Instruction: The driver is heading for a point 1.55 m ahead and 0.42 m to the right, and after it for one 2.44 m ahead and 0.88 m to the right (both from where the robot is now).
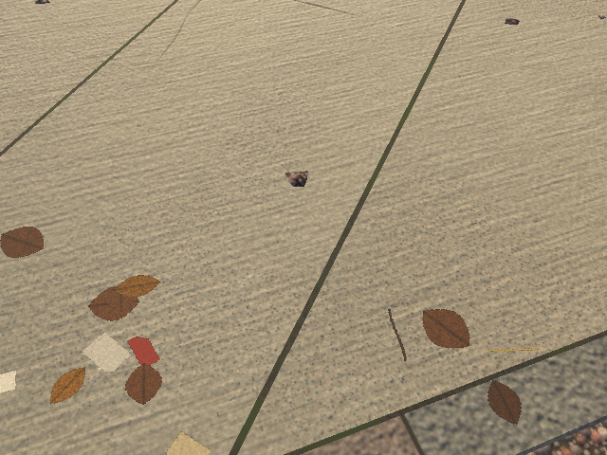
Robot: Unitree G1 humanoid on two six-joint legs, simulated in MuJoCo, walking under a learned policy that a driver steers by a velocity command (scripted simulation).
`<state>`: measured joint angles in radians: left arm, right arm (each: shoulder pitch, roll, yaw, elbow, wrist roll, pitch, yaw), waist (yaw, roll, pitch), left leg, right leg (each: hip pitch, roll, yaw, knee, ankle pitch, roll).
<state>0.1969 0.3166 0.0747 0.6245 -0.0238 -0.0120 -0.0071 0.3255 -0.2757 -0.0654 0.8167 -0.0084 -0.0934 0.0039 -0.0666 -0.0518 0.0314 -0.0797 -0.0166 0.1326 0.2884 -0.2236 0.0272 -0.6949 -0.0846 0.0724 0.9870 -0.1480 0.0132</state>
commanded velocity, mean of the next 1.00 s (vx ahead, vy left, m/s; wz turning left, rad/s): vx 0.50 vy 0.00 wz -0.52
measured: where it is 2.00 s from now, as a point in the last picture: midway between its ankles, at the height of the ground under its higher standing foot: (432, 238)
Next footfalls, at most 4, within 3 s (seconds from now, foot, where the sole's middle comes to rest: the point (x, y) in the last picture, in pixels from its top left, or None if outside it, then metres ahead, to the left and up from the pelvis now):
0.22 right None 0.28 -0.15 -0.78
0.70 left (305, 398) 0.61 -0.03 -0.78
1.20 right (451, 352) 0.70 -0.39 -0.78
1.76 left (387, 236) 1.07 -0.29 -0.78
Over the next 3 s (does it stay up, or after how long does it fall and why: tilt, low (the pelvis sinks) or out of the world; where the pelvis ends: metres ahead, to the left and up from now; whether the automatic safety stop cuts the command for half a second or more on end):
stays up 1.37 -0.40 -0.01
